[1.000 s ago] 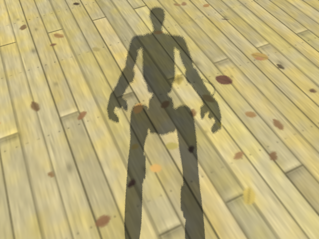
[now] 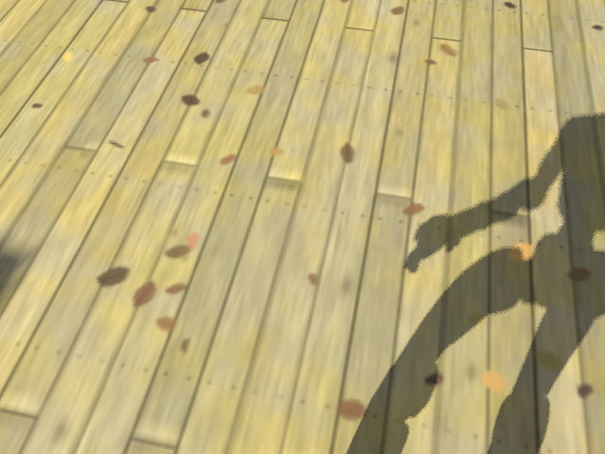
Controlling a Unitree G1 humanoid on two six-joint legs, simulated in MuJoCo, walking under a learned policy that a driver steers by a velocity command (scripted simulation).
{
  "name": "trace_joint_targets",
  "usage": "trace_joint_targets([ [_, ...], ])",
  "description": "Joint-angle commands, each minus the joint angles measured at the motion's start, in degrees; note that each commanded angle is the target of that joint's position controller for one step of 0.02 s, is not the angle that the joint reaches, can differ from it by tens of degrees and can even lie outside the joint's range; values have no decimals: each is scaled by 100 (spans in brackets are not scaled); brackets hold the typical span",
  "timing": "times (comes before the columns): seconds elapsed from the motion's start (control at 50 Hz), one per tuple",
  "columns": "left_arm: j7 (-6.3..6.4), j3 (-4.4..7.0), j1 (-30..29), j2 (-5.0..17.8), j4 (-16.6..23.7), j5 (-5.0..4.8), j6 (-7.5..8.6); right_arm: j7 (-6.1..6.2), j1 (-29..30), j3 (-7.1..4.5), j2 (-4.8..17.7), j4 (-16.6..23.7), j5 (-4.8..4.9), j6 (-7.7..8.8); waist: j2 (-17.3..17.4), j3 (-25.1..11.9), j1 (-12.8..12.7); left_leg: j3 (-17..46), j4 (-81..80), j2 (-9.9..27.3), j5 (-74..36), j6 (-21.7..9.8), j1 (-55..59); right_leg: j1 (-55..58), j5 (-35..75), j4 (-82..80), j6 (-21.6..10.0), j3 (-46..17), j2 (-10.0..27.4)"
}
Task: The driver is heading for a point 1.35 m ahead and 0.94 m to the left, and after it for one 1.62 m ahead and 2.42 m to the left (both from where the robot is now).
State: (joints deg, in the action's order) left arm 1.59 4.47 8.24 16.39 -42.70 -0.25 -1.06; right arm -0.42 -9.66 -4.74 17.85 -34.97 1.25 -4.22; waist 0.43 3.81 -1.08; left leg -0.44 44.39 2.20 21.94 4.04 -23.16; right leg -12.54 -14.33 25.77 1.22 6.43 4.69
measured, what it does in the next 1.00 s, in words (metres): steps to the left, turning left: left foot, then right foot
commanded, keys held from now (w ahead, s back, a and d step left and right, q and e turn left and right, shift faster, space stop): q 0.54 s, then w+q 0.46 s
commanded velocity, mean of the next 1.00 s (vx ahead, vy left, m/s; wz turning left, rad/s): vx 0.13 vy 0.00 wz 0.60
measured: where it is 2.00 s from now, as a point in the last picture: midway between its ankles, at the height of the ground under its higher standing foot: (87, 433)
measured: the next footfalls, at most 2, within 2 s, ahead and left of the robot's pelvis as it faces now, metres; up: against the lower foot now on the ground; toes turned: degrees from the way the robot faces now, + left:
left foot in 0.06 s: +0.04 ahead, +0.13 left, +0.00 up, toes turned +4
right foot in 0.54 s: +0.10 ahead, -0.08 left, +0.00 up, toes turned +25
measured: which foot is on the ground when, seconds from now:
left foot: up 0.00-0.04, down 0.06-0.54, up 0.56-0.98, down 1.00-1.00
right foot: down 0.00-0.06, up 0.08-0.52, down 0.54-1.00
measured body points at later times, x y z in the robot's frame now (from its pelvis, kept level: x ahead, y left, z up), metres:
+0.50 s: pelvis +0.01 +0.02 +0.00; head +0.04 +0.04 +0.44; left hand +0.09 +0.34 -0.10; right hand +0.25 -0.20 -0.08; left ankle +0.00 +0.13 -0.74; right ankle +0.06 -0.11 -0.72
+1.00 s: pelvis +0.07 +0.10 -0.01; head +0.08 +0.13 +0.44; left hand -0.07 +0.38 -0.13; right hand +0.39 +0.02 -0.07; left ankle +0.05 +0.22 -0.74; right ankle +0.06 -0.10 -0.74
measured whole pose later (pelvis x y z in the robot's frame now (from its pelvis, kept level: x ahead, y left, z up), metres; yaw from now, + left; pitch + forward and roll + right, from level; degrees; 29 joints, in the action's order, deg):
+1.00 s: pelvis +0.07 +0.10 -0.01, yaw +35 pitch +2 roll -1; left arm -0.3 5.1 19.8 19.6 -43.7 -1.6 2.4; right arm -2.2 -8.5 -3.3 17.6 -32.1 1.5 0.0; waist -0.2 -0.1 -4.3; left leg -2.6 34.9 2.4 15.0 -2.0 -24.1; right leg -2.7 -23.1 24.9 3.8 9.3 6.7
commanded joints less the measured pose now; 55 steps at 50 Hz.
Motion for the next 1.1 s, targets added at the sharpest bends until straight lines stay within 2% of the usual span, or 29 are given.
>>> trace_joint_targets([
  [0.02,-35,327,-205,1202,335,-148,75,-61,-128,-202,549,448,-3,49,-1066,-774,146,-403,-1294,-185,-685,-312,582,608,2130,-149,-1024,-686,1280],
  [0.04,-51,291,-70,1053,260,-178,92,-37,-382,-256,615,354,-17,48,-865,-830,240,-376,-1880,-316,-1175,-502,1183,310,1733,291,-740,-459,1127],
  [0.06,-86,223,244,781,167,-60,110,26,-623,-377,972,328,-13,69,77,-934,230,444,-2230,125,-2617,-782,2136,-543,686,1363,-256,39,735],
  [0.08,-117,60,200,378,438,304,116,118,-648,-473,1658,528,-70,115,1924,-956,25,2646,-2036,1729,-5110,-1639,2904,-2334,-2527,3224,310,237,-79],
  [0.1,-46,145,-408,692,624,168,139,19,-807,-408,1478,570,-290,277,1419,-1411,572,3151,-2300,2122,-4605,-2520,2344,-2570,-2687,4181,326,-770,-368],
  [0.12,-7,204,-574,869,644,13,113,-15,-597,-344,1312,507,-291,395,957,-1072,455,2634,-2416,1761,-3954,-2329,2131,-2669,-2223,4485,248,-953,-251],
  [0.16,71,251,-421,914,488,53,69,59,-85,-243,986,483,-97,430,631,-759,187,2036,-2423,1197,-3109,-1747,1793,-2649,-1303,4182,183,-1061,-115],
  [0.18,76,264,-319,925,475,88,57,102,80,-206,959,505,-65,404,671,-743,75,1896,-2442,1057,-3203,-1685,1559,-2425,-1000,4146,224,-1042,-181],
  [0.22,42,244,-172,814,431,64,73,166,101,-166,909,529,-115,381,724,-909,8,1811,-2469,915,-3223,-1697,1499,-2166,-629,4061,290,-1005,-331],
  [0.3,29,162,-370,636,499,45,93,228,-27,-192,976,487,-88,351,729,-882,133,2029,-2410,805,-2664,-1695,1656,-2089,-475,2868,393,-1085,-453],
  [0.38,-36,142,-472,631,553,18,146,206,13,-235,1077,512,-97,292,840,-794,214,2463,-2341,746,-2030,-1720,1352,-1608,-619,1995,371,-1162,-589],
  [0.46,-121,166,-377,688,588,-28,242,144,127,-241,1077,544,-60,238,925,-847,215,2967,-2125,676,-2372,-1682,1345,-1128,-743,1260,257,-1183,-720],
  [0.52,-178,206,47,692,486,-14,317,167,362,-215,997,589,44,185,865,-935,-78,3023,-1750,363,-2379,-1355,1169,-186,314,-291,63,-1073,-688],
  [0.54,-155,273,198,934,470,49,316,186,208,-168,816,586,29,187,499,-1063,-35,2760,-1339,96,-1511,-1052,703,499,901,-549,-165,-1484,-73],
  [0.56,-111,337,122,1371,529,139,266,175,-158,-78,502,598,-31,205,-1012,-1121,280,1656,-196,-749,697,-669,-346,1127,1417,-745,-826,-2749,1095],
  [0.58,-129,342,277,1326,496,245,271,192,-108,-197,899,639,-29,259,-1558,-871,110,1030,1005,-919,1537,-419,-1186,860,795,-1065,-1640,-3763,1798],
  [0.6,-105,254,137,1052,583,176,298,184,-118,-292,1188,565,-44,283,-1091,-667,111,1022,1697,-489,1033,-327,-1429,731,-332,-1175,-1653,-3530,1728],
  [0.64,-4,178,-20,818,611,1,305,151,-119,-287,1029,429,-51,253,-977,-370,103,821,2023,-312,267,-177,-1823,828,-1515,-1310,-1158,-2808,1103],
  [0.66,42,156,65,804,593,-17,313,116,-34,-249,909,450,-42,259,-951,-275,0,745,2193,-234,22,-105,-2031,902,-1430,-1361,-1118,-2601,1066],
  [0.74,72,173,618,896,530,47,375,19,417,-109,555,639,7,383,-865,-228,-346,360,1680,-21,-440,5,-2195,1151,-1188,-1625,-1133,-1945,1022],
  [0.84,-31,256,713,1153,452,4,449,-97,562,17,332,732,-7,489,-846,-125,-371,95,424,201,-708,-98,-1493,848,-551,-1731,-1134,-1192,1158],
  [0.94,-186,320,713,1335,323,-161,451,-183,425,16,433,724,28,479,-791,-45,-199,-274,-570,122,-495,-475,-452,587,-293,-1442,-1004,-701,1326],
  [0.98,-202,291,619,1285,286,-199,413,-167,-316,-114,597,485,11,462,-553,-335,284,-623,-1210,-286,-737,-749,915,167,850,-374,-773,-202,1142],
  [1.0,-201,186,777,992,263,-120,429,-115,-1195,-326,969,218,55,441,-111,-857,660,-463,-1372,-450,-732,-947,2219,-288,1590,1090,-525,301,777],
  [1.02,-184,3,648,479,630,134,483,-12,-1970,-500,1704,157,63,445,1453,-1172,829,2155,-1998,999,-202,-1654,3601,-2220,-525,3557,-10,573,110],
  [1.04,-156,-46,387,482,932,62,653,-79,-1876,-428,1834,364,44,606,1750,-1669,742,4864,-3084,1761,987,-2477,3991,-3612,-1931,4745,73,-717,-615],
  [1.06,-207,78,65,1005,966,-176,760,-133,-1646,-261,1275,347,5,733,1016,-1144,814,4286,-3211,1792,974,-2369,3765,-4151,-1458,5072,-57,-1075,-242],
  [1.08,-244,76,101,1046,898,-201,823,-139,-1451,-161,997,303,-35,789,895,-810,631,3545,-3097,1617,500,-2199,3266,-4031,-933,4800,-212,-1017,-12],
  [1.1,-231,65,205,981,756,-71,832,-127,-1115,-92,806,330,-46,790,448,-606,430,2895,-3012,1351,-94,-1997,2736,-3688,-475,4391,-211,-1001,206],
])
